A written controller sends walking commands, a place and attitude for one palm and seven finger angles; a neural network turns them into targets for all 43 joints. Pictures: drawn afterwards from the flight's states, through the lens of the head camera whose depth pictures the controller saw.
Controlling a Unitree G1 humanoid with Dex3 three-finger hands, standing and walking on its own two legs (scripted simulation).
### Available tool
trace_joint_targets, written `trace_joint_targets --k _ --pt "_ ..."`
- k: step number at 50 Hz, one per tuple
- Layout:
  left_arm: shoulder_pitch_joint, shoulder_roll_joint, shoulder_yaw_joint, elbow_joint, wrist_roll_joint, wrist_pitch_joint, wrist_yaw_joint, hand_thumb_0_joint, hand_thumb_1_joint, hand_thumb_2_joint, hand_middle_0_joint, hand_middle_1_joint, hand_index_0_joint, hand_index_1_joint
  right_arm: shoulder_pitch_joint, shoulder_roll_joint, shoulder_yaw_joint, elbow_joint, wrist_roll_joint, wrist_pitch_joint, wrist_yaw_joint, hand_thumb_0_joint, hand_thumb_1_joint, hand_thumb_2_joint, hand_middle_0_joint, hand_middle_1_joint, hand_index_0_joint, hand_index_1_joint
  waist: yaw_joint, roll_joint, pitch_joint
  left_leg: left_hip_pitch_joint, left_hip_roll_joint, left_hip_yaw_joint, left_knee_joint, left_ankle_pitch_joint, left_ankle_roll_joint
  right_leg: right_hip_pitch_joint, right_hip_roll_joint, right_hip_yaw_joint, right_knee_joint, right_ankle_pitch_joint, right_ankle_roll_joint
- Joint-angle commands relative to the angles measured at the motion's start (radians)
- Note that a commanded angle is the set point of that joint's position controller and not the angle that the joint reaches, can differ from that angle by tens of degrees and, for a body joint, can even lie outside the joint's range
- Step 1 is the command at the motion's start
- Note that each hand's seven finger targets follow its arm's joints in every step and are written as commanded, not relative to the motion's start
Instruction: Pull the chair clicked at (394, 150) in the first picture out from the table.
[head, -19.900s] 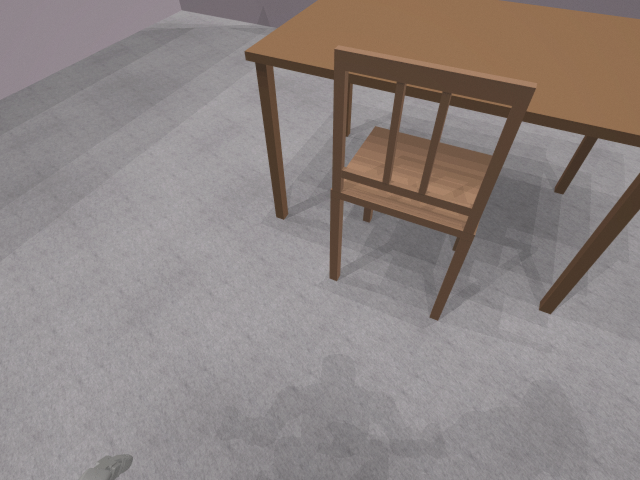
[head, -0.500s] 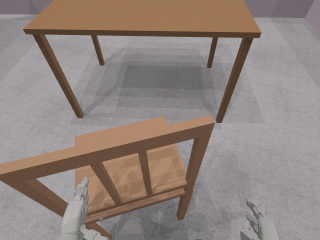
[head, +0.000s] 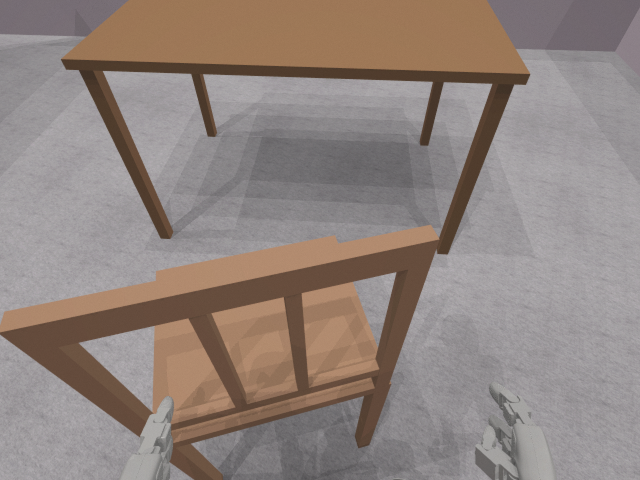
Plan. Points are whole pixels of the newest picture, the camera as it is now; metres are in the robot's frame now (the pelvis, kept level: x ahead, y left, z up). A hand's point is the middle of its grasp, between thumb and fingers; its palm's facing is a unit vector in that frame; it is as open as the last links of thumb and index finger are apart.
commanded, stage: draw the hand back to the body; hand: left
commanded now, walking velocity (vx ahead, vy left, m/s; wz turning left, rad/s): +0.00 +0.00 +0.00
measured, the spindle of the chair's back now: (223, 363) +0.28 +0.15 -0.02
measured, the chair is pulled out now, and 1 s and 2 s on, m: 0.58 0.58 0.58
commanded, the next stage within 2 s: step back with the hand held close in 1.60 s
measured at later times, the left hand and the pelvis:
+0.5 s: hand (145, 456) +0.15 +0.17 +0.09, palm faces +0.03 -0.99 -0.10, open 17.4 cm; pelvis -0.01 +0.00 -0.01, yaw +0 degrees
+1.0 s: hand (95, 437) +0.16 +0.21 +0.10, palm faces +0.18 -0.86 -0.47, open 11.4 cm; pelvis +0.02 -0.02 +0.05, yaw +0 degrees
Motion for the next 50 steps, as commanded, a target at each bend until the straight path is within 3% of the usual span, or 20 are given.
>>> trace_joint_targets --k 1,2,3,5,8,11,13,15,19,21,26,27,28,31,32,35,39,41,48,50 --pt "0.114 0.065 0.025 -0.242 0.013 -0.076 0.006 0.0 -0.55 0.2 0.0 0.0 0.0 0.0 -0.085 -0.106 -0.054 -0.186 0.001 -0.059 -0.008 0.0 -0.9 -0.9 0.2 0.3 0.2 0.3 0.0 -0.024 -0.069 -0.036 -0.018 0.022 -0.147 0.25 0.03 0.157 0.02 0.006 -0.133 0.134 -0.019" --pt "0.034 -0.004 0.024 -0.348 -0.098 -0.19 -0.022 0.0 -0.55 0.2 0.0 0.0 0.0 0.0 -0.075 -0.098 -0.051 -0.174 0.001 -0.085 -0.007 0.0 -0.9 -0.9 0.2 0.3 0.2 0.3 -0.014 -0.061 -0.048 -0.057 -0.026 0.02 -0.111 0.257 0.024 0.116 0.029 -0.014 -0.119 0.152 -0.017" --pt "0.05 0.058 0.075 -0.302 -0.098 -0.245 -0.035 0.0 -0.55 0.2 0.0 0.0 0.0 0.0 -0.074 -0.103 -0.059 -0.141 0.001 -0.096 -0.008 0.0 -0.9 -0.9 0.2 0.3 0.2 0.3 -0.003 -0.069 -0.073 -0.065 -0.025 0.022 -0.097 0.244 0.024 0.119 0.031 -0.002 -0.111 0.141 -0.018" --pt "0.07 0.096 0.127 -0.333 -0.119 -0.326 -0.056 0.0 -0.55 0.2 0.0 0.0 0.0 0.0 -0.074 -0.1 -0.066 -0.13 0.003 -0.111 -0.004 0.0 -0.9 -0.9 0.2 0.3 0.2 0.3 0.015 -0.009 -0.097 -0.065 -0.024 0.024 -0.091 0.258 0.02 0.128 0.029 0.007 -0.095 0.147 -0.025" --pt "0.069 0.078 0.128 -0.307 -0.136 -0.435 -0.1 0.0 -0.55 0.2 0.0 0.0 0.0 0.0 -0.089 -0.087 -0.07 -0.11 0.013 -0.121 0.014 0.0 -0.9 -0.9 0.2 0.3 0.2 0.3 0.01 -0.002 -0.072 -0.087 -0.021 0.024 -0.072 0.236 0.016 0.084 0.032 0.006 -0.072 0.115 -0.022" --pt "0.049 0.081 0.136 -0.261 -0.151 -0.54 -0.162 0.0 -0.55 0.2 0.0 0.0 0.0 0.0 -0.121 -0.087 -0.075 -0.095 0.017 -0.123 0.038 0.0 -0.9 -0.9 0.2 0.3 0.2 0.3 0.004 -0.047 -0.057 -0.142 -0.016 0.019 -0.043 0.197 0.016 0.063 0.029 0.021 -0.055 0.073 -0.019" --pt "0.076 0.114 0.187 -0.239 -0.178 -0.581 -0.219 0.0 -0.55 0.2 0.0 0.0 0.0 0.0 -0.144 -0.089 -0.081 -0.099 0.025 -0.119 0.05 0.0 -0.9 -0.9 0.2 0.3 0.2 0.3 0.02 -0.039 -0.08 -0.157 -0.014 0.022 -0.037 0.174 0.015 0.088 0.022 0.042 -0.06 0.043 -0.02" --pt "0.116 0.145 0.239 -0.231 -0.198 -0.534 -0.242 0.0 -0.55 0.2 0.0 0.0 0.0 0.0 -0.17 -0.09 -0.079 -0.125 0.038 -0.105 0.049 0.0 -0.9 -0.9 0.2 0.3 0.2 0.3 0.039 -0.023 -0.1 -0.138 -0.015 0.027 -0.062 0.147 0.019 0.144 0.016 0.061 -0.093 -0.002 -0.02" --pt "0.059 0.162 0.283 -0.35 -0.245 -0.452 -0.226 0.0 -0.55 0.2 0.0 0.0 0.0 0.0 -0.16 -0.086 -0.065 -0.142 0.049 -0.098 0.024 0.0 -0.9 -0.9 0.2 0.3 0.2 0.3 0.031 -0.028 -0.1 -0.079 -0.011 0.02 -0.11 0.146 0.025 0.181 0.015 0.05 -0.141 -0.015 -0.012" --pt "0.027 0.168 0.292 -0.363 -0.254 -0.44 -0.214 0.0 -0.55 0.2 0.0 0.0 0.0 0.0 -0.153 -0.086 -0.057 -0.128 0.048 -0.108 0.015 0.0 -0.9 -0.9 0.2 0.3 0.2 0.3 0.023 -0.027 -0.081 -0.061 -0.01 0.015 -0.125 0.165 0.025 0.194 0.019 0.047 -0.159 0.011 -0.013" --pt "-0.02 0.192 0.326 -0.327 -0.264 -0.427 -0.232 0.0 -0.369 0.287 -0.025 -0.037 -0.025 -0.037 -0.142 -0.095 -0.048 -0.091 0.05 -0.146 0.005 0.0 -0.9 -0.9 0.2 0.3 0.2 0.3 0.013 -0.028 -0.03 -0.001 -0.005 0.008 -0.172 0.187 0.024 0.216 0.02 0.038 -0.21 0.042 -0.01" --pt "0.051 0.405 0.43 -0.359 -0.089 -0.311 -0.065 0.0 -0.332 0.305 -0.03 -0.045 -0.03 -0.045 -0.131 -0.091 -0.056 -0.119 0.023 -0.104 -0.015 0.0 -0.9 -0.9 0.2 0.3 0.2 0.3 0.096 0.04 -0.094 0.063 0.024 0.015 -0.243 0.184 0.008 0.331 -0.008 0.09 -0.24 0.039 -0.035" --pt "0.036 0.29 0.335 -0.48 -0.071 -0.265 -0.007 0.0 -0.296 0.322 -0.035 -0.053 -0.035 -0.053 -0.125 -0.076 -0.034 -0.15 0.017 -0.1 -0.02 0.0 -0.9 -0.9 0.2 0.3 0.2 0.3 0.06 0.076 -0.05 0.094 0.016 0.021 -0.271 0.188 0.008 0.335 -0.014 0.061 -0.258 0.066 -0.03" --pt "0.007 0.259 0.306 -0.443 -0.035 -0.18 0.082 0.0 -0.188 0.375 -0.05 -0.075 -0.05 -0.075 -0.132 -0.079 -0.023 -0.112 0.009 -0.076 -0.034 0.0 -0.9 -0.9 0.2 0.3 0.2 0.3 0.047 0.05 0.031 0.16 0.023 0.016 -0.315 0.231 0.01 0.358 -0.002 0.032 -0.3 0.109 -0.028" --pt "-0.012 0.278 0.324 -0.43 -0.036 -0.165 0.096 0.0 -0.151 0.393 -0.055 -0.082 -0.055 -0.082 -0.135 -0.083 -0.02 -0.106 0.006 -0.069 -0.04 0.0 -0.9 -0.9 0.2 0.3 0.2 0.3 0.047 0.026 0.055 0.174 0.026 0.015 -0.334 0.229 0.009 0.372 -0.001 0.028 -0.318 0.113 -0.027" --pt "-0.096 0.37 0.416 -0.451 -0.026 -0.156 0.133 0.0 -0.043 0.445 -0.07 -0.105 -0.07 -0.105 -0.15 -0.089 -0.01 -0.085 0.003 -0.072 -0.046 0.0 -0.9 -0.9 0.2 0.3 0.2 0.3 0.06 0.052 0.059 0.236 0.023 0.015 -0.385 0.251 0.009 0.448 -0.002 0.039 -0.373 0.137 -0.032" --pt "-0.158 0.371 0.43 -0.463 -0.02 -0.162 0.144 0.0 0.102 0.515 -0.09 -0.135 -0.09 -0.135 -0.16 -0.088 0.001 -0.061 -0.002 -0.098 -0.041 0.0 -0.9 -0.9 0.2 0.3 0.2 0.3 0.062 0.068 0.091 0.325 0.026 0.014 -0.449 0.302 0.007 0.49 -0.002 0.029 -0.409 0.195 -0.03" --pt "-0.191 0.383 0.446 -0.478 -0.018 -0.164 0.148 0.0 0.175 0.55 -0.1 -0.15 -0.1 -0.15 -0.164 -0.09 0.007 -0.043 -0.004 -0.114 -0.036 0.0 -0.9 -0.9 0.2 0.3 0.2 0.3 0.064 0.117 0.085 0.364 0.02 0.015 -0.475 0.329 0.005 0.525 -0.003 0.032 -0.429 0.222 -0.032" --pt "-0.278 0.435 0.507 -0.536 -0.017 -0.175 0.162 0.0 0.429 0.673 -0.135 -0.202 -0.135 -0.202 -0.184 -0.099 0.01 0.008 -0.014 -0.17 -0.015 0.0 -0.9 -0.9 0.2 0.3 0.2 0.3 0.073 0.106 0.048 0.453 0.021 0.02 -0.529 0.427 0.007 0.609 -0.007 0.028 -0.459 0.329 -0.025" --pt "-0.308 0.466 0.529 -0.546 -0.012 -0.173 0.169 0.0 0.501 0.707 -0.145 -0.218 -0.145 -0.218 -0.182 -0.104 0.01 0.024 -0.012 -0.181 -0.01 0.0 -0.9 -0.9 0.2 0.3 0.2 0.3 0.075 0.163 0.046 0.469 0.016 0.025 -0.532 0.451 0.005 0.624 -0.01 0.033 -0.47 0.351 -0.026"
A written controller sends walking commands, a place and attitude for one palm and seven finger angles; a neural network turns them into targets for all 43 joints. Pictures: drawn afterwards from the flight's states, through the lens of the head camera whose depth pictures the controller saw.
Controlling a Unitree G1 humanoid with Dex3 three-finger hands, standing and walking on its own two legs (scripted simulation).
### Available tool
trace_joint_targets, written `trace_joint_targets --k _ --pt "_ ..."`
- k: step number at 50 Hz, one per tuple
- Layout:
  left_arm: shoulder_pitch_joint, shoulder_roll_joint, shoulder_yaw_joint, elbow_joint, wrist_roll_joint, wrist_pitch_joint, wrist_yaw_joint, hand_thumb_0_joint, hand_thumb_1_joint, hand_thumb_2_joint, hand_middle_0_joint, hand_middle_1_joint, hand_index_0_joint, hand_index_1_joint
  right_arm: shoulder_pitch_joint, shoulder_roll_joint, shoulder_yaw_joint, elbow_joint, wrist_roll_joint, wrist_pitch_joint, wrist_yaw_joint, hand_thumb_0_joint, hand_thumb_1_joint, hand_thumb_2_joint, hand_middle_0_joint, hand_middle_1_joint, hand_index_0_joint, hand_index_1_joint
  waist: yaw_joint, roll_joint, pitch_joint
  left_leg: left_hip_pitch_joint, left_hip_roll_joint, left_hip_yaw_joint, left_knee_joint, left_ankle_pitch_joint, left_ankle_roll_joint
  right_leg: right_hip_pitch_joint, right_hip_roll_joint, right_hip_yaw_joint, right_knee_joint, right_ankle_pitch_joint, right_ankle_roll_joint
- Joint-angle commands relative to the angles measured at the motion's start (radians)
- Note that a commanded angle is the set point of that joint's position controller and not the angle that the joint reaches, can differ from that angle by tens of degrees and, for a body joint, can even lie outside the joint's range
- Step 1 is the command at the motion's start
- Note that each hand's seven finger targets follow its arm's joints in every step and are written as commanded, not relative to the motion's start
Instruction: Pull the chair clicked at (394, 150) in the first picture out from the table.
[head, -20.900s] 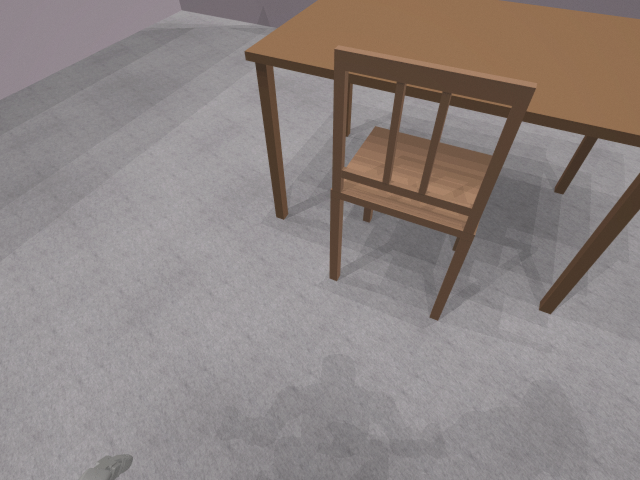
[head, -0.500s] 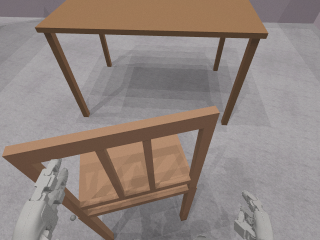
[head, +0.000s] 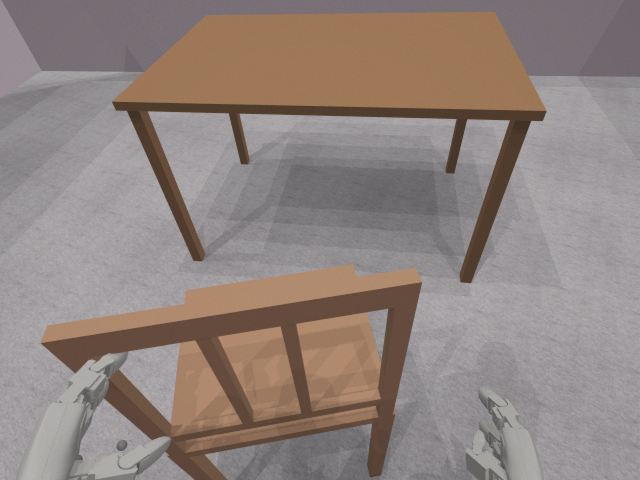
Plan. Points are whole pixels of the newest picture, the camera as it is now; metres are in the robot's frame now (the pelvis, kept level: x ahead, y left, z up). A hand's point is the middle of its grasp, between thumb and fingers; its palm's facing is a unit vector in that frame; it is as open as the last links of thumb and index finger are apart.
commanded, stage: draw the hand back to the body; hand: left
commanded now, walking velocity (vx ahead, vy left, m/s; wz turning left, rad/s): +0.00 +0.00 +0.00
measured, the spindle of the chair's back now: (229, 382) +0.26 +0.17 -0.07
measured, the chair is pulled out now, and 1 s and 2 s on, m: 0.58 0.58 0.57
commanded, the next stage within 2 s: step back with the hand held close in 0.60 s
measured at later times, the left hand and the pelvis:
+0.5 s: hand (112, 437) +0.14 +0.24 +0.06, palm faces +0.21 -0.79 -0.57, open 6.4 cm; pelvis +0.01 -0.02 +0.00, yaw +1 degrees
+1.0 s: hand (96, 447) +0.13 +0.25 +0.07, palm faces +0.12 -0.82 -0.57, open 6.4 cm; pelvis -0.04 -0.01 +0.01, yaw +0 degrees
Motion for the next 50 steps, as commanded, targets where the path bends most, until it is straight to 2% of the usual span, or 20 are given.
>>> trace_joint_targets --k 1,4,6,11,14,15,19,21,23,35,36,37,38,39,40,41,44,46,48,50 --pt "-0.252 0.235 0.342 -0.47 0.01 -0.196 0.107 0.0 0.538 0.725 -0.15 -0.225 -0.15 -0.225 -0.127 -0.104 -0.035 -0.137 -0.002 -0.092 0.007 0.0 -0.9 -0.9 0.2 0.3 0.2 0.3 0.009 0.129 -0.131 -0.019 -0.005 0.021 -0.126 0.307 0.025 0.148 -0.037 0.037 -0.112 0.245 -0.008" --pt "-0.278 0.263 0.366 -0.504 0.013 -0.201 0.114 0.0 0.646 0.777 -0.165 -0.247 -0.165 -0.247 -0.124 -0.108 -0.037 -0.126 -0.002 -0.108 0.013 0.0 -0.9 -0.9 0.2 0.3 0.2 0.3 0.014 0.108 -0.178 0.015 -0.001 0.022 -0.122 0.365 0.03 0.172 -0.043 0.03 -0.103 0.304 -0.004" --pt "-0.296 0.287 0.385 -0.509 0.009 -0.193 0.118 0.0 0.719 0.813 -0.175 -0.262 -0.175 -0.262 -0.12 -0.112 -0.041 -0.117 0.001 -0.109 0.012 0.0 -0.9 -0.9 0.2 0.3 0.2 0.3 0.009 0.095 -0.167 0.016 -0.002 0.021 -0.124 0.379 0.03 0.177 -0.045 0.032 -0.106 0.329 -0.003" --pt "-0.348 0.345 0.424 -0.561 0.011 -0.19 0.129 0.0 0.9 0.9 -0.2 -0.3 -0.2 -0.3 -0.102 -0.117 -0.043 -0.103 0.012 -0.117 0.016 0.0 -0.9 -0.9 0.2 0.3 0.2 0.3 0.011 0.132 -0.194 0.036 0.001 0.022 -0.119 0.424 0.03 0.187 -0.054 0.029 -0.092 0.372 -0.002" --pt "-0.34 0.325 0.411 -0.552 0.011 -0.189 0.125 0.0 0.9 0.9 -0.2 -0.3 -0.2 -0.3 -0.105 -0.114 -0.042 -0.102 0.011 -0.123 0.023 0.0 -0.9 -0.9 0.2 0.3 0.2 0.3 0.014 0.124 -0.197 0.047 0.005 0.02 -0.115 0.448 0.029 0.181 -0.056 0.017 -0.087 0.383 0.001" --pt "-0.333 0.335 0.415 -0.536 0.011 -0.184 0.123 0.0 0.9 0.9 -0.2 -0.3 -0.2 -0.3 -0.111 -0.115 -0.042 -0.094 0.013 -0.125 0.023 0.0 -0.9 -0.9 0.2 0.3 0.2 0.3 0.015 0.158 -0.198 0.046 0.0 0.023 -0.113 0.44 0.03 0.183 -0.057 0.027 -0.093 0.382 -0.002" --pt "-0.334 0.322 0.407 -0.543 0.013 -0.193 0.121 0.0 0.9 0.9 -0.2 -0.3 -0.2 -0.3 -0.104 -0.116 -0.043 -0.096 0.01 -0.127 0.026 0.0 -0.9 -0.9 0.2 0.3 0.2 0.3 0.015 0.1 -0.21 0.053 0.005 0.024 -0.111 0.454 0.033 0.182 -0.058 0.015 -0.082 0.396 0.003" --pt "-0.329 0.327 0.406 -0.542 0.013 -0.192 0.12 0.0 0.9 0.9 -0.2 -0.3 -0.2 -0.3 -0.104 -0.115 -0.042 -0.093 0.011 -0.129 0.026 0.0 -0.9 -0.9 0.2 0.3 0.2 0.3 0.015 0.146 -0.211 0.052 0.001 0.028 -0.111 0.443 0.033 0.185 -0.062 0.022 -0.086 0.394 0.002" --pt "-0.334 0.331 0.412 -0.545 0.014 -0.195 0.122 0.0 0.9 0.9 -0.2 -0.3 -0.2 -0.3 -0.104 -0.116 -0.043 -0.093 0.01 -0.128 0.028 0.0 -0.9 -0.9 0.2 0.3 0.2 0.3 0.016 0.11 -0.213 0.05 0.005 0.023 -0.11 0.459 0.034 0.187 -0.061 0.015 -0.079 0.405 0.002" --pt "-0.337 0.334 0.415 -0.529 0.015 -0.191 0.117 0.0 0.9 0.9 -0.2 -0.3 -0.2 -0.3 -0.119 -0.112 -0.039 -0.09 0.013 -0.128 0.031 0.0 -0.9 -0.9 0.2 0.3 0.2 0.3 0.018 0.157 -0.184 0.026 0.001 0.024 -0.119 0.393 0.031 0.17 -0.06 0.025 -0.099 0.337 0.0" --pt "-0.364 0.298 0.373 -0.536 0.015 -0.193 0.112 0.0 0.9 0.9 -0.2 -0.3 -0.2 -0.3 -0.103 -0.11 -0.032 -0.094 0.013 -0.128 0.032 0.0 -0.9 -0.9 0.2 0.3 0.2 0.3 0.009 0.134 -0.173 0.028 0.002 0.022 -0.125 0.382 0.032 0.159 -0.061 0.015 -0.101 0.324 0.003" --pt "-0.529 0.478 0.506 -0.497 -0.038 -0.238 0.079 0.0 0.9 0.9 -0.2 -0.3 -0.2 -0.3 -0.048 -0.156 -0.073 -0.158 0.048 -0.065 0.021 0.0 -0.9 -0.9 0.2 0.3 0.2 0.3 -0.001 0.006 -0.009 -0.03 0.046 -0.01 -0.126 0.351 0.043 0.077 -0.092 0.135 -0.164 0.406 0.002" --pt "-0.483 0.386 0.448 -0.432 -0.03 -0.228 0.062 0.0 0.9 0.9 -0.2 -0.3 -0.2 -0.3 -0.063 -0.131 -0.074 -0.158 0.047 -0.038 0.022 0.0 -0.9 -0.9 0.2 0.3 0.2 0.3 -0.012 -0.054 -0.037 -0.03 0.041 -0.004 -0.115 0.308 0.038 0.113 -0.119 0.131 -0.18 0.44 -0.001" --pt "-0.467 0.348 0.423 -0.425 -0.033 -0.227 0.056 0.0 0.9 0.9 -0.2 -0.3 -0.2 -0.3 -0.068 -0.13 -0.072 -0.168 0.046 -0.025 0.026 0.0 -0.9 -0.9 0.2 0.3 0.2 0.3 -0.013 -0.056 -0.057 -0.008 0.03 0.008 -0.097 0.312 0.034 0.124 -0.132 0.141 -0.183 0.481 -0.007" --pt "-0.47 0.371 0.429 -0.461 -0.032 -0.239 0.053 0.0 0.9 0.9 -0.2 -0.3 -0.2 -0.3 -0.082 -0.136 -0.069 -0.181 0.048 -0.019 0.024 0.0 -0.9 -0.9 0.2 0.3 0.2 0.3 -0.012 0.032 -0.108 0.021 0.029 0.009 -0.106 0.335 0.033 0.141 -0.141 0.151 -0.165 0.522 -0.011" --pt "-0.429 0.357 0.43 -0.46 -0.032 -0.247 0.059 0.0 0.9 0.9 -0.2 -0.3 -0.2 -0.3 -0.09 -0.125 -0.068 -0.183 0.043 -0.008 0.022 0.0 -0.9 -0.9 0.2 0.3 0.2 0.3 -0.01 0.055 -0.14 0.027 0.035 0.009 -0.107 0.366 0.033 0.173 -0.148 0.143 -0.157 0.531 -0.008" --pt "-0.37 0.364 0.444 -0.53 -0.029 -0.262 0.075 0.0 0.9 0.9 -0.2 -0.3 -0.2 -0.3 -0.104 -0.132 -0.074 -0.199 0.035 0.024 0.022 0.0 -0.9 -0.9 0.2 0.3 0.2 0.3 -0.007 0.079 -0.223 0.032 0.058 -0.009 -0.116 0.51 0.027 0.247 -0.138 0.119 -0.106 0.602 -0.004" --pt "-0.281 0.374 0.465 -0.557 -0.03 -0.269 0.081 0.0 0.9 0.9 -0.2 -0.3 -0.2 -0.3 -0.111 -0.127 -0.073 -0.209 0.037 0.043 0.02 0.0 -0.9 -0.9 0.2 0.3 0.2 0.3 0.002 0.127 -0.276 0.038 0.076 -0.024 -0.134 0.54 0.035 0.273 -0.125 0.105 -0.084 0.57 0.005" --pt "-0.264 0.387 0.483 -0.596 -0.029 -0.274 0.087 0.0 0.9 0.9 -0.2 -0.3 -0.2 -0.3 -0.12 -0.126 -0.081 -0.216 0.033 0.057 0.015 0.0 -0.9 -0.9 0.2 0.3 0.2 0.3 0.005 0.095 -0.271 -0.014 0.086 -0.04 -0.134 0.532 0.034 0.284 -0.117 0.094 -0.074 0.555 0.01" --pt "-0.207 0.407 0.51 -0.591 -0.028 -0.276 0.088 0.0 0.9 0.9 -0.2 -0.3 -0.2 -0.3 -0.14 -0.122 -0.089 -0.21 0.038 0.06 0.011 0.0 -0.9 -0.9 0.2 0.3 0.2 0.3 0.007 0.123 -0.281 -0.034 0.087 -0.041 -0.144 0.482 0.04 0.279 -0.109 0.095 -0.07 0.521 0.011"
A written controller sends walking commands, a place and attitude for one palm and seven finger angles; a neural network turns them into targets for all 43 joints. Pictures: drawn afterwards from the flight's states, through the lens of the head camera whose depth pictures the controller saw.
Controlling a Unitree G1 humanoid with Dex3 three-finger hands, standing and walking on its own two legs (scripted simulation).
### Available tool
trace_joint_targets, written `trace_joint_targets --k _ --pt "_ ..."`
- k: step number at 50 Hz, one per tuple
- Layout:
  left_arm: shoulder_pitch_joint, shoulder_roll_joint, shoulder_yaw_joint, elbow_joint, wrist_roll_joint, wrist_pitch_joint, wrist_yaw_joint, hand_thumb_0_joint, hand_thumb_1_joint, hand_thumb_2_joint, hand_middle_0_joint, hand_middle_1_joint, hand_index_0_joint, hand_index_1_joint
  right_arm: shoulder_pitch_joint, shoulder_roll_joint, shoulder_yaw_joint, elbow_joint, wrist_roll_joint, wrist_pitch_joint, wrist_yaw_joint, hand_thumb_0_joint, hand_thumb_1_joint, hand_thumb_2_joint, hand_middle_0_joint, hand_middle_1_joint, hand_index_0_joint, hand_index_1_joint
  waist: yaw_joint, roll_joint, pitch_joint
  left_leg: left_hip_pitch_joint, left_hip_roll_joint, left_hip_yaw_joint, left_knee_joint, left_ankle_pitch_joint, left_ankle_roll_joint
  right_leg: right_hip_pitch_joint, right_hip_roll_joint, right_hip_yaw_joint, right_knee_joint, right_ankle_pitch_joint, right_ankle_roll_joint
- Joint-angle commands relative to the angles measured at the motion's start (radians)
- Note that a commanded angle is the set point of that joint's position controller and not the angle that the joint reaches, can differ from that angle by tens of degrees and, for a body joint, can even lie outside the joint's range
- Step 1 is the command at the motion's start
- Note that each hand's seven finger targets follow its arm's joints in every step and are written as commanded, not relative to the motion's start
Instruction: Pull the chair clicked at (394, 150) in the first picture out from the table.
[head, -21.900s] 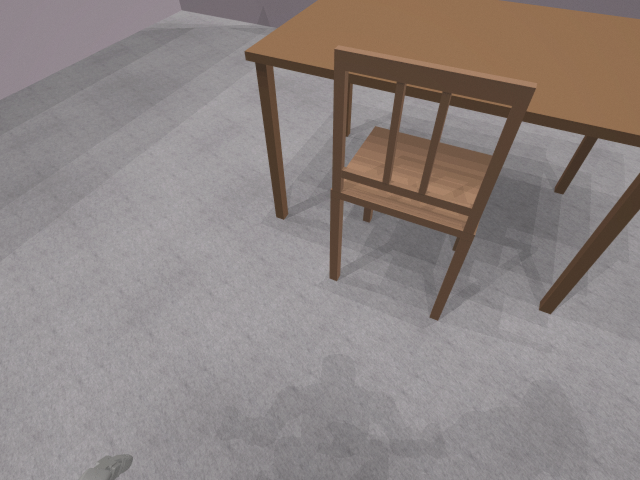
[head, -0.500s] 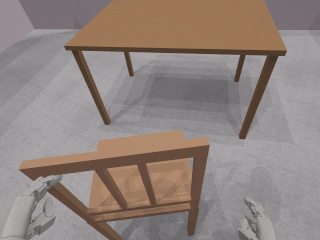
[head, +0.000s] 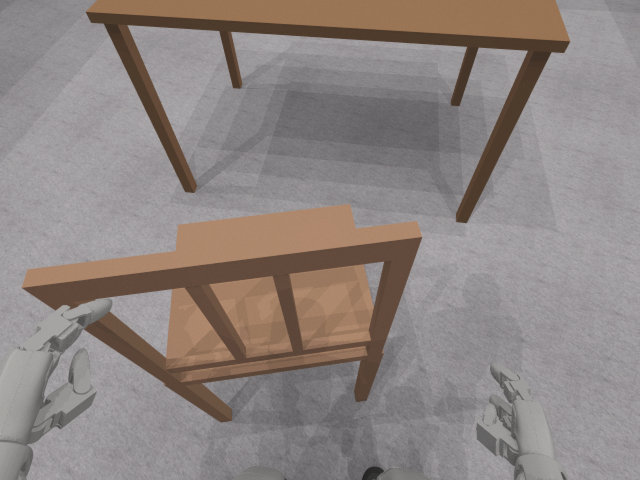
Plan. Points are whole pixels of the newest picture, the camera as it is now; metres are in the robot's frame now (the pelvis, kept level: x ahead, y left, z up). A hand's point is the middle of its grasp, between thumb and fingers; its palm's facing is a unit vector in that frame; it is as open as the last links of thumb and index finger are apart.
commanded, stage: step back with the hand held close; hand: left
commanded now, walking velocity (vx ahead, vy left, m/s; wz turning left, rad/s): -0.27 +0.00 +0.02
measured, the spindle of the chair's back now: (221, 323) +0.31 +0.19 -0.08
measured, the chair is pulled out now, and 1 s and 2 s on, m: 0.58 0.57 0.57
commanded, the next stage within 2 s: stop stepping back and stand still in 0.72 s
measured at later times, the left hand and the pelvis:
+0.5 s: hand out of the picture +0.11 +0.31 +0.16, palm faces +0.40 -0.77 -0.49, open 7.4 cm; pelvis -0.09 +0.05 -0.01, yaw +3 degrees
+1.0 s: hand out of the picture +0.01 +0.30 +0.17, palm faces +0.33 -0.79 -0.52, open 7.4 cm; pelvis -0.21 +0.05 -0.01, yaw -2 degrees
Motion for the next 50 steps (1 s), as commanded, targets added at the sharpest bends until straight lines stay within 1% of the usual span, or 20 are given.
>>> trace_joint_targets --k 1,5,8,10,13,17,20,21,27,30,32,34,36,38,40,41,42,47,49,50 --pt "-0.103 0.259 0.391 -0.553 -0.009 -0.264 0.104 0.0 0.9 0.9 -0.2 -0.3 -0.2 -0.3 -0.048 -0.09 -0.043 -0.157 -0.006 -0.039 -0.009 0.0 -0.9 -0.9 0.2 0.3 0.2 0.3 0.006 0.184 -0.464 -0.035 0.091 -0.039 -0.052 0.336 0.058 0.291 -0.109 0.104 0.008 0.378 0.028" --pt "-0.041 0.197 0.423 -0.384 0.006 -0.304 0.104 0.0 0.9 0.9 -0.2 -0.3 -0.2 -0.3 -0.056 -0.078 -0.053 -0.115 -0.022 -0.052 -0.014 0.0 -0.9 -0.9 0.2 0.3 0.2 0.3 -0.011 0.094 -0.382 -0.125 0.073 -0.021 -0.055 0.106 0.059 0.195 -0.12 0.141 -0.057 0.221 0.024" --pt "-0.018 0.09 0.372 -0.184 0.031 -0.301 0.099 0.0 0.9 0.9 -0.2 -0.3 -0.2 -0.3 -0.021 -0.088 -0.066 -0.086 -0.034 -0.025 0.003 0.0 -0.9 -0.9 0.2 0.3 0.2 0.3 -0.027 -0.082 -0.299 -0.138 0.019 0.021 0.051 -0.109 0.049 0.013 -0.174 0.208 -0.204 -0.087 0.0" --pt "0.014 0.025 0.312 -0.059 0.037 -0.283 0.092 0.0 0.9 0.9 -0.2 -0.3 -0.2 -0.3 -0.038 -0.09 -0.072 -0.069 -0.03 -0.009 0.013 0.0 -0.9 -0.9 0.2 0.3 0.2 0.3 -0.037 -0.121 -0.239 -0.086 0.002 0.036 0.144 -0.152 0.053 -0.164 -0.207 0.247 -0.299 -0.304 -0.028" --pt "-0.097 0.034 0.275 -0.088 0.051 -0.272 0.092 0.0 0.9 0.9 -0.2 -0.3 -0.2 -0.3 -0.041 -0.084 -0.051 -0.082 -0.03 0.014 0.015 0.0 -0.9 -0.9 0.2 0.3 0.2 0.3 -0.045 -0.214 -0.205 -0.091 0.022 0.027 0.128 -0.178 0.07 -0.261 -0.2 0.181 -0.289 -0.428 -0.011" --pt "-0.186 0.093 0.295 -0.28 0.065 -0.281 0.099 0.0 0.9 0.9 -0.2 -0.3 -0.2 -0.3 -0.046 -0.096 -0.028 -0.137 -0.038 0.01 -0.004 0.0 -0.9 -0.9 0.2 0.3 0.2 0.3 -0.039 0.005 -0.173 -0.326 0.096 -0.073 -0.163 -0.329 0.108 -0.08 -0.079 0.114 -0.11 -0.398 0.05" --pt "-0.213 0.157 0.363 -0.423 0.089 -0.316 0.099 0.0 0.9 0.9 -0.2 -0.3 -0.2 -0.3 -0.064 -0.106 -0.044 -0.164 -0.043 -0.019 -0.007 0.0 -0.9 -0.9 0.2 0.3 0.2 0.3 -0.03 0.302 -0.236 -0.604 0.233 -0.207 -0.348 -0.512 0.174 0.245 0.005 0.066 0.316 -0.129 0.076" --pt "-0.17 0.132 0.362 -0.421 0.087 -0.33 0.091 0.0 0.9 0.9 -0.2 -0.3 -0.2 -0.3 -0.045 -0.095 -0.052 -0.172 -0.05 -0.031 -0.006 0.0 -0.9 -0.9 0.2 0.3 0.2 0.3 -0.023 0.33 -0.263 -0.612 0.235 -0.194 -0.331 -0.487 0.178 0.259 0.006 0.069 0.383 -0.113 0.075" --pt "-0.03 0.099 0.398 -0.321 0.04 -0.406 0.062 0.0 0.9 0.9 -0.2 -0.3 -0.2 -0.3 0.019 -0.097 -0.048 -0.073 -0.058 -0.106 0.015 0.0 -0.9 -0.9 0.2 0.3 0.2 0.3 -0.033 0.219 -0.223 -0.267 0.204 -0.166 -0.188 -0.215 0.163 0.034 0.01 0.055 0.009 -0.154 0.037" --pt "-0.103 0.096 0.364 -0.274 0.047 -0.435 0.044 0.0 0.9 0.9 -0.2 -0.3 -0.2 -0.3 0.019 -0.097 -0.048 -0.015 -0.071 -0.123 0.021 0.0 -0.9 -0.9 0.2 0.3 0.2 0.3 -0.027 0.159 -0.353 0.022 0.179 -0.087 0.001 0.37 0.123 0.024 -0.014 0.083 -0.197 0.116 0.033" --pt "-0.126 0.068 0.304 -0.294 0.03 -0.421 0.024 0.0 0.9 0.9 -0.2 -0.3 -0.2 -0.3 -0.002 -0.119 -0.085 -0.04 -0.046 -0.112 0.019 0.0 -0.9 -0.9 0.2 0.3 0.2 0.3 -0.03 -0.117 -0.418 0.102 0.09 0.029 0.167 0.326 0.07 -0.052 -0.084 0.171 -0.148 0.303 -0.003" --pt "-0.129 0.093 0.315 -0.279 0.024 -0.417 0.031 0.0 0.9 0.9 -0.2 -0.3 -0.2 -0.3 -0.023 -0.105 -0.082 -0.05 -0.042 -0.096 0.016 0.0 -0.9 -0.9 0.2 0.3 0.2 0.3 -0.047 -0.188 -0.368 0.048 0.025 0.056 0.267 0.113 0.045 -0.149 -0.221 0.259 -0.185 0.26 -0.067" --pt "-0.128 0.1 0.332 -0.274 0.026 -0.409 0.042 0.0 0.9 0.9 -0.2 -0.3 -0.2 -0.3 -0.056 -0.077 -0.065 -0.054 -0.054 -0.082 0.016 0.0 -0.9 -0.9 0.2 0.3 0.2 0.3 -0.051 -0.14 -0.287 -0.041 0.021 0.03 0.209 0.128 0.047 -0.149 -0.231 0.245 -0.162 0.264 -0.07" --pt "-0.115 0.119 0.369 -0.274 0.035 -0.411 0.047 0.0 0.9 0.9 -0.2 -0.3 -0.2 -0.3 -0.084 -0.086 -0.061 -0.06 -0.06 -0.068 0.006 0.0 -0.9 -0.9 0.2 0.3 0.2 0.3 -0.038 -0.081 -0.277 -0.075 0.074 -0.019 0.024 0.332 0.064 -0.075 -0.122 0.161 -0.058 0.258 -0.009" --pt "-0.036 0.145 0.407 -0.294 0.022 -0.423 0.04 0.0 0.9 0.9 -0.2 -0.3 -0.2 -0.3 -0.095 -0.098 -0.064 -0.077 -0.063 -0.066 0.004 0.0 -0.9 -0.9 0.2 0.3 0.2 0.3 -0.026 0.145 -0.362 -0.061 0.217 -0.148 -0.157 0.43 0.134 -0.028 0.003 0.075 0.144 -0.052 0.039" --pt "-0.027 0.127 0.401 -0.315 0.013 -0.427 0.034 0.0 0.9 0.9 -0.2 -0.3 -0.2 -0.3 -0.07 -0.081 -0.063 -0.087 -0.073 -0.071 0.009 0.0 -0.9 -0.9 0.2 0.3 0.2 0.3 -0.028 0.215 -0.395 -0.092 0.272 -0.22 -0.227 0.351 0.174 -0.015 0.025 0.09 0.281 -0.296 0.039" --pt "-0.029 0.118 0.396 -0.342 0.013 -0.42 0.034 0.0 0.9 0.9 -0.2 -0.3 -0.2 -0.3 -0.051 -0.086 -0.069 -0.085 -0.081 -0.074 0.014 0.0 -0.9 -0.9 0.2 0.3 0.2 0.3 -0.035 0.235 -0.39 -0.15 0.302 -0.24 -0.266 0.139 0.191 -0.006 0.015 0.117 0.361 -0.361 0.04" --pt "0.025 0.092 0.368 -0.369 0.001 -0.378 0.054 0.0 0.9 0.9 -0.2 -0.3 -0.2 -0.3 -0.015 -0.094 -0.059 -0.112 -0.052 -0.072 0.031 0.0 -0.9 -0.9 0.2 0.3 0.2 0.3 -0.043 0.246 -0.317 -0.247 0.181 -0.13 -0.289 -0.38 0.113 0.121 0.038 0.031 0.039 -0.255 0.028" --pt "0.015 0.12 0.391 -0.34 0.011 -0.366 0.055 0.0 0.9 0.9 -0.2 -0.3 -0.2 -0.3 -0.015 -0.083 -0.055 -0.109 -0.052 -0.064 0.03 0.0 -0.9 -0.9 0.2 0.3 0.2 0.3 -0.038 0.237 -0.308 -0.291 0.1 -0.043 -0.234 -0.428 0.06 0.211 0.052 0.004 -0.11 -0.226 0.007" --pt "0.005 0.155 0.409 -0.346 0.02 -0.363 0.054 0.0 0.9 0.9 -0.2 -0.3 -0.2 -0.3 0.006 -0.078 -0.056 -0.094 -0.052 -0.057 0.029 0.0 -0.9 -0.9 0.2 0.3 0.2 0.3 -0.035 0.16 -0.334 -0.254 0.043 0.015 -0.153 -0.389 0.044 0.206 0.037 0.007 -0.174 -0.232 -0.005"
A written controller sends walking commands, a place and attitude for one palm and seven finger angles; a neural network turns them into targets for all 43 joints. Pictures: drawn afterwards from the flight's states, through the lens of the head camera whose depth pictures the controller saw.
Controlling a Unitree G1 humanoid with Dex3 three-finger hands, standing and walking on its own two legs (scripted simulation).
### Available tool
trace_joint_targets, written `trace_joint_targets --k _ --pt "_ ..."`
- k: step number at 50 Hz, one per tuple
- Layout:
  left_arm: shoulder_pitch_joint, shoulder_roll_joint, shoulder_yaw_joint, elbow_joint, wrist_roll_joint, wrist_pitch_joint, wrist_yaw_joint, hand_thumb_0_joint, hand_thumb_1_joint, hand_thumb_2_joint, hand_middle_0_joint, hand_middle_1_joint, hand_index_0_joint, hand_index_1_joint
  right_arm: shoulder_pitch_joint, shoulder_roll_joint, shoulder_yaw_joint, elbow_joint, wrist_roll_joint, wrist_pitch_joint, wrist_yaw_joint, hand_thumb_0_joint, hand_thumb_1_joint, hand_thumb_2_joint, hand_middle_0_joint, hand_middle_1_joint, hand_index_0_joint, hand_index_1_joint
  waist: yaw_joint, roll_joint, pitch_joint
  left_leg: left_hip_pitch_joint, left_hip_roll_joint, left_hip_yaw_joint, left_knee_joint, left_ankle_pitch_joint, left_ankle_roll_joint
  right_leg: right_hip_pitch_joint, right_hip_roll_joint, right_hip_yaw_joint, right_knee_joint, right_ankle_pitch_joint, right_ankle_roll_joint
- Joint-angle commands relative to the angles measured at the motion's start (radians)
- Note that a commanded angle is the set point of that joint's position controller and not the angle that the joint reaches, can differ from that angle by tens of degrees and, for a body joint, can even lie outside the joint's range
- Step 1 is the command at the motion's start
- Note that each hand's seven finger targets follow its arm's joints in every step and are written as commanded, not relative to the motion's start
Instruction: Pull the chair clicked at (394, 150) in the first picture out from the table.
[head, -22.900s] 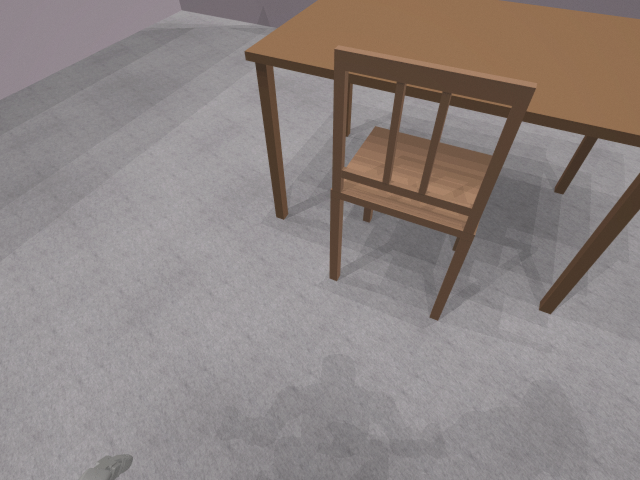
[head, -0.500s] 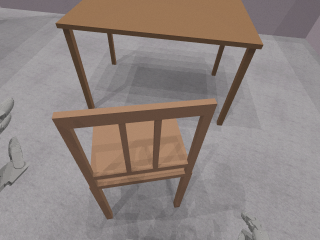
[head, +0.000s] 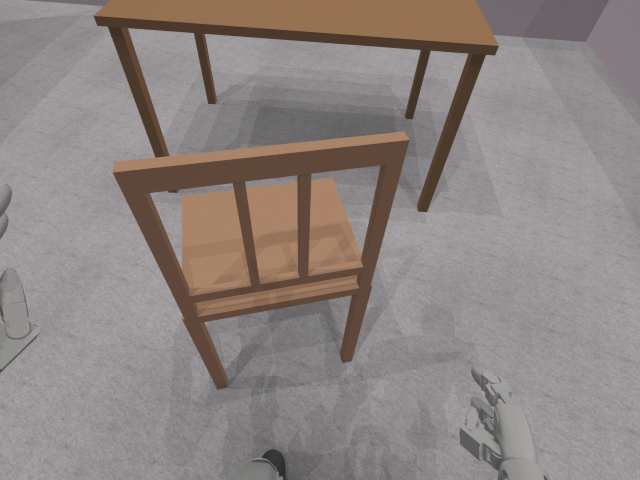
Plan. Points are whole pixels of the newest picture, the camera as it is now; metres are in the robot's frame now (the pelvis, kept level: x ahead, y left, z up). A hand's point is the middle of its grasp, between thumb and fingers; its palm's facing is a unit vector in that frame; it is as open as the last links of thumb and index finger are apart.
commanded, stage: stop stepping back and stand still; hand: left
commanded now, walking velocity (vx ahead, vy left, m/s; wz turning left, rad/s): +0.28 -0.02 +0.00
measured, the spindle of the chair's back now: (248, 237) +0.51 +0.15 -0.07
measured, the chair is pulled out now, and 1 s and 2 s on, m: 0.57 0.57 0.57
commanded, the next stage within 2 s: let the arm hang, fingers relaxed in 0.60 s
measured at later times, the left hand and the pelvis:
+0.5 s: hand out of the picture +0.12 +0.26 +0.18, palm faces +0.43 -0.72 -0.54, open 7.4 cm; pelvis -0.06 -0.01 +0.00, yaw +2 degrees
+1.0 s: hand out of the picture +0.03 +0.17 -0.16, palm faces +0.12 -0.99 -0.11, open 7.0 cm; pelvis -0.06 +0.01 +0.01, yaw +4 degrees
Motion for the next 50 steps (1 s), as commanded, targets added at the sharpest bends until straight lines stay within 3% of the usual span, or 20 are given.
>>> trace_joint_targets --k 1,2,3,4,6,10,12,14,17,19,21,24,28,34,35,36,41,42,46,50 --pt "0.013 0.19 0.154 -0.189 0.009 -0.03 0.031 0.0 0.9 0.9 -0.2 -0.3 -0.2 -0.3 -0.001 -0.134 -0.056 -0.099 0.01 -0.016 -0.007 0.0 -0.9 -0.9 0.2 0.3 0.2 0.3 0.015 -0.021 -0.188 0.138 -0.033 0.036 0.109 -0.471 -0.036 0.026 -0.086 0.06 -0.29 -0.128 -0.077" --pt "0.013 0.18 0.141 -0.171 -0.001 -0.02 0.03 0.0 0.9 0.9 -0.2 -0.3 -0.2 -0.3 0.005 -0.142 -0.066 -0.091 0.012 -0.01 -0.013 0.0 -0.9 -0.9 0.2 0.3 0.2 0.3 0.006 -0.171 -0.162 0.265 -0.067 0.015 0.42 -0.366 -0.044 -0.271 -0.222 0.254 -0.395 -0.31 -0.155" --pt "-0.007 0.162 0.12 -0.138 -0.003 0.003 0.024 0.0 0.9 0.9 -0.2 -0.3 -0.2 -0.3 0.008 -0.151 -0.067 -0.066 0.004 0.008 -0.012 0.0 -0.9 -0.9 0.2 0.3 0.2 0.3 -0.004 -0.198 -0.117 0.264 -0.072 -0.012 0.661 -0.313 -0.037 -0.45 -0.319 0.313 -0.415 -0.36 -0.199" --pt "-0.077 0.152 0.105 -0.11 0.004 0.01 0.027 0.0 0.9 0.9 -0.2 -0.3 -0.2 -0.3 0.011 -0.137 -0.051 -0.058 0.0 0.024 -0.004 0.0 -0.9 -0.9 0.2 0.3 0.2 0.3 -0.029 -0.181 -0.081 0.215 -0.059 -0.028 0.757 -0.314 -0.023 -0.489 -0.353 0.289 -0.406 -0.33 -0.198" --pt "-0.194 0.135 0.076 -0.051 0.016 0.007 0.034 0.0 0.9 0.9 -0.2 -0.3 -0.2 -0.3 -0.015 -0.126 -0.017 -0.073 -0.002 0.021 -0.003 0.0 -0.9 -0.9 0.2 0.3 0.2 0.3 -0.034 -0.145 -0.015 0.151 -0.002 -0.033 0.63 -0.362 0.011 -0.451 -0.308 0.168 -0.358 -0.243 -0.13" --pt "-0.184 0.108 0.052 -0.043 0.038 -0.028 0.056 0.0 0.9 0.9 -0.2 -0.3 -0.2 -0.3 -0.004 -0.144 -0.033 -0.07 0.002 -0.036 -0.033 0.0 -0.9 -0.9 0.2 0.3 0.2 0.3 0.002 0.017 -0.009 0.194 -0.019 0.024 -0.12 -0.347 0.038 -0.112 -0.176 0.14 -0.186 -0.136 -0.064" --pt "-0.159 0.135 0.074 -0.187 0.045 -0.051 0.059 0.0 0.9 0.9 -0.2 -0.3 -0.2 -0.3 0.005 -0.177 -0.055 -0.095 0.009 -0.052 -0.025 0.0 -0.9 -0.9 0.2 0.3 0.2 0.3 0.03 0.184 -0.081 0.249 0.135 -0.169 -0.189 -0.121 0.089 -0.071 -0.075 0.058 0.061 0.061 -0.014" --pt "-0.078 0.14 0.094 -0.16 0.043 -0.043 0.044 0.0 0.9 0.9 -0.2 -0.3 -0.2 -0.3 -0.02 -0.134 -0.037 -0.08 -0.005 -0.053 -0.01 0.0 -0.9 -0.9 0.2 0.3 0.2 0.3 0.001 0.309 -0.082 0.126 0.208 -0.299 -0.242 -0.208 0.112 -0.056 -0.063 0.006 0.165 -0.028 0.013" --pt "-0.064 0.148 0.118 -0.182 0.046 -0.062 0.038 0.0 0.9 0.9 -0.2 -0.3 -0.2 -0.3 -0.005 -0.143 -0.044 -0.066 0.001 -0.064 -0.001 0.0 -0.9 -0.9 0.2 0.3 0.2 0.3 0.019 0.127 -0.055 0.022 0.161 -0.183 -0.118 -0.175 0.103 0.111 -0.051 -0.001 -0.053 0.104 0.012" --pt "-0.034 0.148 0.136 -0.146 0.036 -0.074 0.037 0.0 0.9 0.9 -0.2 -0.3 -0.2 -0.3 0.016 -0.151 -0.051 -0.053 0.007 -0.067 0.004 0.0 -0.9 -0.9 0.2 0.3 0.2 0.3 0.005 0.078 -0.09 0.035 0.098 -0.109 -0.039 -0.202 0.069 0.177 -0.066 0.03 -0.146 0.19 -0.011" --pt "-0.003 0.134 0.141 -0.077 0.034 -0.071 0.04 0.0 0.9 0.9 -0.2 -0.3 -0.2 -0.3 0.038 -0.151 -0.06 -0.053 0.016 -0.057 -0.001 0.0 -0.9 -0.9 0.2 0.3 0.2 0.3 0.0 0.041 -0.1 0.007 0.033 -0.05 -0.033 -0.422 0.047 0.143 -0.089 0.127 -0.16 0.023 -0.036" --pt "-0.052 0.128 0.125 -0.029 0.032 -0.067 0.046 0.0 0.9 0.9 -0.2 -0.3 -0.2 -0.3 0.039 -0.147 -0.051 -0.051 0.002 -0.042 -0.011 0.0 -0.9 -0.9 0.2 0.3 0.2 0.3 -0.013 -0.07 -0.055 0.061 -0.014 -0.018 0.058 -0.448 0.044 -0.007 -0.173 0.275 -0.301 -0.211 -0.083" --pt "-0.105 0.102 0.075 -0.004 0.034 -0.06 0.044 0.0 0.9 0.9 -0.2 -0.3 -0.2 -0.3 0.012 -0.15 -0.045 -0.046 -0.001 -0.043 -0.015 0.0 -0.9 -0.9 0.2 0.3 0.2 0.3 -0.007 -0.093 -0.066 0.149 -0.01 -0.045 -0.011 -0.331 0.054 0.001 -0.17 0.215 -0.271 -0.08 -0.057" --pt "-0.103 0.106 0.074 -0.101 0.044 -0.069 0.048 0.0 0.9 0.9 -0.2 -0.3 -0.2 -0.3 -0.025 -0.149 -0.049 -0.067 0.001 -0.048 -0.013 0.0 -0.9 -0.9 0.2 0.3 0.2 0.3 0.013 0.057 -0.085 0.137 0.054 -0.11 -0.117 -0.156 0.057 0.126 -0.11 0.116 -0.162 0.226 -0.018" --pt "-0.14 -0.14 -0.391 0.69 0.126 0.07 -0.088 0.0 0.9 0.9 -0.2 -0.3 -0.2 -0.3 0.01 -0.185 -0.086 0.159 -0.005 -0.093 0.083 0.0 -0.9 -0.9 0.2 0.3 0.2 0.3 -0.052 -0.016 -0.023 0.195 0.038 -0.084 0.039 0.147 0.029 -0.058 -0.118 0.012 -0.012 0.414 -0.024" --pt "-0.118 -0.218 -0.339 0.713 0.104 0.176 -0.118 0.0 0.9 0.9 -0.2 -0.3 -0.2 -0.3 0.101 -0.154 -0.062 0.152 -0.021 0.012 0.088 0.0 -0.9 -0.9 0.2 0.3 0.2 0.3 -0.004 -0.012 -0.106 0.163 0.04 -0.092 0.032 0.322 0.028 -0.006 -0.127 0.045 -0.01 0.488 -0.019" --pt "-0.26 -0.169 -0.383 0.95 0.095 0.204 -0.121 0.0 0.9 0.9 -0.2 -0.3 -0.2 -0.3 0.101 -0.144 -0.038 0.12 -0.036 0.089 0.073 0.0 -0.9 -0.9 0.2 0.3 0.2 0.3 0.008 -0.178 -0.173 0.193 0.006 -0.106 0.064 0.205 0.031 0.081 -0.166 0.081 -0.028 0.538 -0.07" --pt "-0.281 -0.159 -0.386 1.009 0.092 0.208 -0.119 0.0 0.9 0.9 -0.2 -0.3 -0.2 -0.3 0.102 -0.145 -0.034 0.135 -0.035 0.098 0.069 0.0 -0.9 -0.9 0.2 0.3 0.2 0.3 0.009 -0.163 -0.175 0.214 0.006 -0.111 0.05 0.204 0.031 0.086 -0.165 0.083 -0.037 0.522 -0.069" --pt "-0.309 -0.148 -0.415 1.245 0.081 0.223 -0.115 0.0 0.9 0.9 -0.2 -0.3 -0.2 -0.3 0.083 -0.155 -0.004 0.215 -0.031 0.107 0.058 0.0 -0.9 -0.9 0.2 0.3 0.2 0.3 0.032 0.091 -0.113 0.211 0.039 -0.135 -0.046 0.229 0.04 0.119 -0.107 0.059 -0.079 0.342 -0.028" --pt "-0.272 -0.193 -0.409 1.38 0.082 0.222 -0.11 0.0 0.9 0.9 -0.2 -0.3 -0.2 -0.3 0.133 -0.107 -0.002 0.28 -0.031 0.116 0.046 0.0 -0.9 -0.9 0.2 0.3 0.2 0.3 0.031 0.164 -0.103 0.233 0.035 -0.121 -0.077 0.056 0.045 0.127 -0.103 0.045 -0.148 0.275 -0.035"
